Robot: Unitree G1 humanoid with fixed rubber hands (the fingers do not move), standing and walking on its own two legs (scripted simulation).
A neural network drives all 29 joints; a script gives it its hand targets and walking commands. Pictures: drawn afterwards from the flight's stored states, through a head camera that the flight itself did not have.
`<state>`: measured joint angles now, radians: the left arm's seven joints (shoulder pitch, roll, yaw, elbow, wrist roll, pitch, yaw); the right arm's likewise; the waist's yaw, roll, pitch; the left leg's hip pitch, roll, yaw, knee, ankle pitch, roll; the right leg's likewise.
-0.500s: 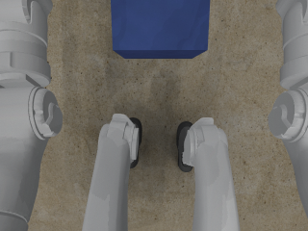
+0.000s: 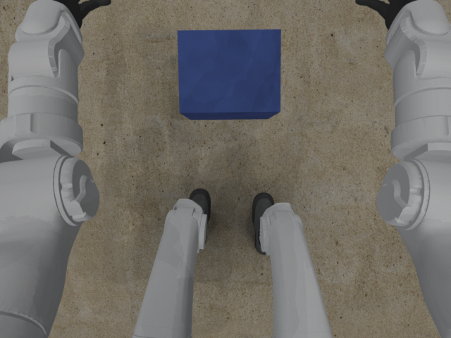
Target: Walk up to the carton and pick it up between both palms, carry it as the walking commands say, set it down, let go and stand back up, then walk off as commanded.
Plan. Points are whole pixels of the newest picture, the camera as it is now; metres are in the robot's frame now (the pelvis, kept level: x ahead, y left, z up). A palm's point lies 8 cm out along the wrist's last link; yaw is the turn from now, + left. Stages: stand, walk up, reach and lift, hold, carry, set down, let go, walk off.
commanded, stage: set down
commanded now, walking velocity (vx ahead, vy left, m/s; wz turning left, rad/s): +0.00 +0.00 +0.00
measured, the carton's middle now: (229, 81) +0.55 +0.02 -0.50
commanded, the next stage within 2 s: let go in 0.14 s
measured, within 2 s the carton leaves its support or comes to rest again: neither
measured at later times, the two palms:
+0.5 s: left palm (35, 37) +0.49 +0.24 -0.03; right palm (433, 47) +0.49 -0.21 -0.03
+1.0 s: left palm out of the picture +0.29 +0.24 +0.09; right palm out of the picture +0.29 -0.23 +0.08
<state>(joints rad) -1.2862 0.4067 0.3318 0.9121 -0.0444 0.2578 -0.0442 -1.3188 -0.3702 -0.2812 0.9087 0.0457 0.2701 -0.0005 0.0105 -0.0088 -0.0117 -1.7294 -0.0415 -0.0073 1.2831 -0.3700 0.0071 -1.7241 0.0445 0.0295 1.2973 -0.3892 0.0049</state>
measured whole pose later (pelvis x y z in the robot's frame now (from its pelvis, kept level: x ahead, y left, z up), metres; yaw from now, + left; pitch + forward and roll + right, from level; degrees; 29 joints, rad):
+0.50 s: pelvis +0.03 +0.00 +0.08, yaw -1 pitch +44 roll -1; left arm -0.88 0.29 0.34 0.75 0.09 0.15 -0.07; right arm -0.89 -0.24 -0.31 0.73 -0.10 0.18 0.00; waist 0.01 0.00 -0.06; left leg -1.39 -0.04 -0.02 0.86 -0.24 0.02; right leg -1.37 0.04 0.04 0.86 -0.26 0.01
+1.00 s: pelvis +0.07 +0.00 +0.16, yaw -1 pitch +8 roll +0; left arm 0.00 0.21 0.11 0.56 0.01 0.05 -0.07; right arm 0.01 -0.19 -0.07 0.53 -0.02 0.06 0.06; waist 0.00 0.00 0.02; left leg -0.45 -0.03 -0.02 0.55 -0.24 0.01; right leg -0.45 0.03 0.05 0.57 -0.26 -0.01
